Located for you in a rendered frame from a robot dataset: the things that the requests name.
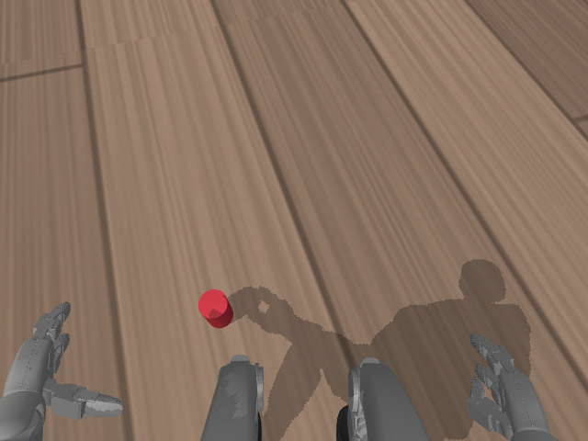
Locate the left robot hand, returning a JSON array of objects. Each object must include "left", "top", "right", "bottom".
[{"left": 3, "top": 302, "right": 123, "bottom": 421}]

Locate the right robot hand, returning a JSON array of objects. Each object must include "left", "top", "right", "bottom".
[{"left": 466, "top": 334, "right": 550, "bottom": 441}]

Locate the can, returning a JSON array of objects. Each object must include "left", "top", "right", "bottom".
[{"left": 198, "top": 289, "right": 233, "bottom": 328}]

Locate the left robot arm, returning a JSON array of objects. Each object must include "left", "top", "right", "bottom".
[{"left": 0, "top": 391, "right": 46, "bottom": 441}]

